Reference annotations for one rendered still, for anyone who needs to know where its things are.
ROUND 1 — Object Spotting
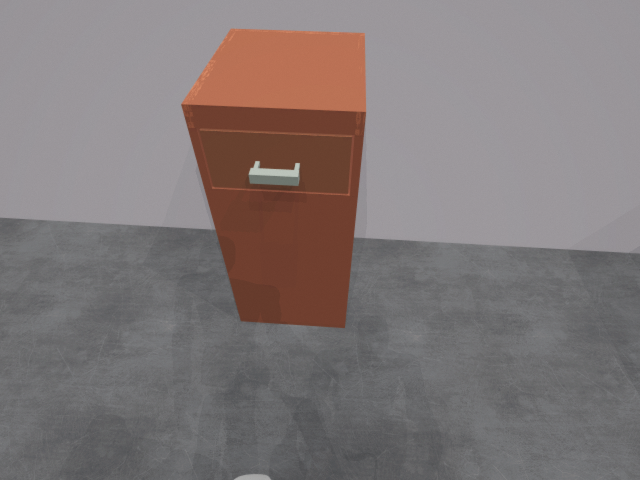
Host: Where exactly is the cabinet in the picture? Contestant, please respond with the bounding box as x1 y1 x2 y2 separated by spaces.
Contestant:
181 29 366 328

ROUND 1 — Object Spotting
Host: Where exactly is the handle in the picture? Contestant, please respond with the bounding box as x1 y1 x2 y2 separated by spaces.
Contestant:
249 161 300 186

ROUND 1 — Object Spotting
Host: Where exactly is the drawer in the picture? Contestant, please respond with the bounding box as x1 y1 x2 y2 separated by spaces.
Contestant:
199 128 352 194

